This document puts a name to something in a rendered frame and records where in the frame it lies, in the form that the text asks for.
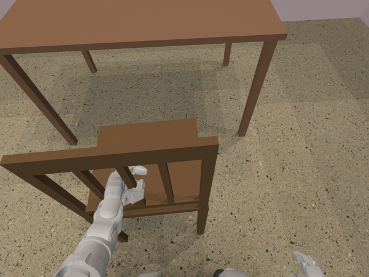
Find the chair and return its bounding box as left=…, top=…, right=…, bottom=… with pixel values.
left=0, top=118, right=219, bottom=242

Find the robot left forearm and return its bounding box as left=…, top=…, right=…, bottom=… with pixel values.
left=52, top=197, right=123, bottom=277

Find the left robot hand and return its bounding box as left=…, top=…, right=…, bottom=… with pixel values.
left=104, top=166, right=148, bottom=206

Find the table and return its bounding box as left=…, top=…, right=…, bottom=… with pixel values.
left=0, top=0, right=288, bottom=145

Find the right robot hand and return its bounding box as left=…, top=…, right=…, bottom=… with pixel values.
left=290, top=251, right=325, bottom=277

